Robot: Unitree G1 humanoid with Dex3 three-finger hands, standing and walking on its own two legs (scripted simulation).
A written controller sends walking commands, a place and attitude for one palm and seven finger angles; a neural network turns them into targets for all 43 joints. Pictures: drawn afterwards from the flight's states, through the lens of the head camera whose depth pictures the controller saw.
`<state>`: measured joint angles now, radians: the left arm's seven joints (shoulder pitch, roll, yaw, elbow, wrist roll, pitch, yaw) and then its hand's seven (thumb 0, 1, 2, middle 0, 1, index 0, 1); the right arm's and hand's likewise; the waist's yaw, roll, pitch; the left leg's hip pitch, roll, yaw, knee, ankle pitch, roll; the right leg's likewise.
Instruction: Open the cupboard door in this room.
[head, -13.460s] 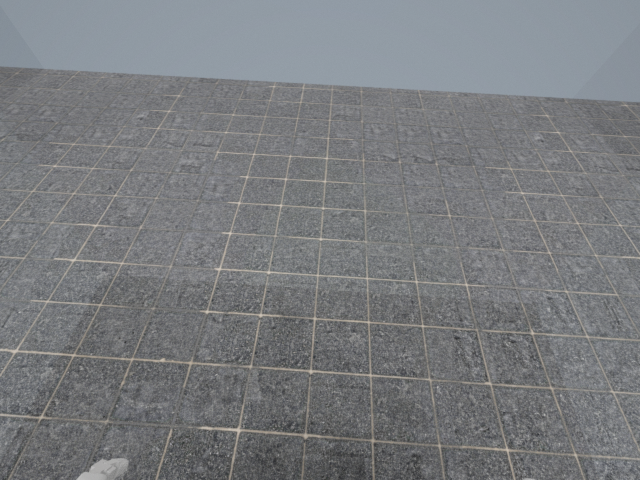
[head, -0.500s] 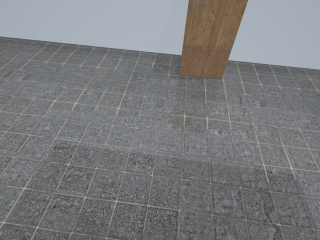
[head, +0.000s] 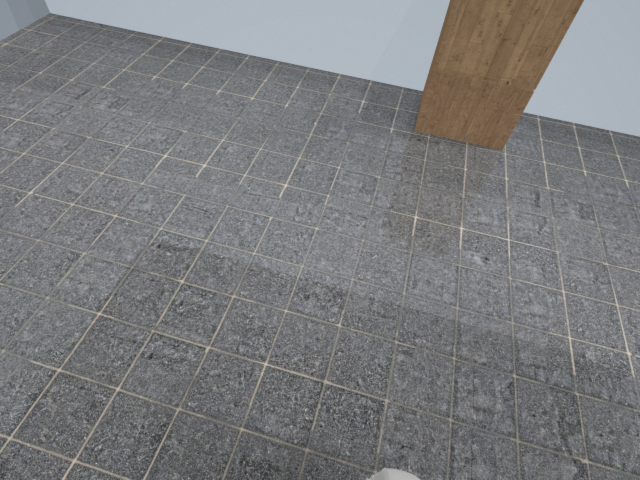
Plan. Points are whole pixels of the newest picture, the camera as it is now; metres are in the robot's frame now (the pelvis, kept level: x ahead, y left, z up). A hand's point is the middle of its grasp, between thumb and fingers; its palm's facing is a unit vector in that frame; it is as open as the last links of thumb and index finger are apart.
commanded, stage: stand and wait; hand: left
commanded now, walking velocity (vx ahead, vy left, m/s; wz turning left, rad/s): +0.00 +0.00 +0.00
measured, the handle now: out of the picture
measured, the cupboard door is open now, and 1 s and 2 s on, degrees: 0 0 0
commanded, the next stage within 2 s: turn or walk to find it in 0.36 s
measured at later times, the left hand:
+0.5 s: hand out of the picture +0.04 +0.14 -0.16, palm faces +0.12 -0.97 -0.23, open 7.3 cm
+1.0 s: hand out of the picture -0.05 +0.14 -0.17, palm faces +0.13 -0.98 -0.17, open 7.4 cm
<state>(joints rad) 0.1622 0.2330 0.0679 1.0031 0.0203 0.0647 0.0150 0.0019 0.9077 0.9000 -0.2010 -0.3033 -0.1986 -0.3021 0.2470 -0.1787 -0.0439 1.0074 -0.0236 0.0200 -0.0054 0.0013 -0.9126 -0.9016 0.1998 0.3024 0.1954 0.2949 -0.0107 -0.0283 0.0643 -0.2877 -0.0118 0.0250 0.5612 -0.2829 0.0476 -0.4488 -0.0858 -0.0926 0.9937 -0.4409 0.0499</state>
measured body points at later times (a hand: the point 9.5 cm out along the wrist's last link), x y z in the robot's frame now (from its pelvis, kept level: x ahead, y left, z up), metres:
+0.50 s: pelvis +0.01 -0.05 +0.00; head +0.01 -0.06 +0.45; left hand +0.03 +0.19 -0.15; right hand +0.04 -0.28 -0.16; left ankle -0.01 +0.09 -0.72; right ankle -0.01 -0.14 -0.73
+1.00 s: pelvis -0.01 -0.02 +0.01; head -0.01 -0.01 +0.46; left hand -0.05 +0.20 -0.16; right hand +0.04 -0.25 -0.15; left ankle -0.01 +0.09 -0.73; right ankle -0.01 -0.14 -0.73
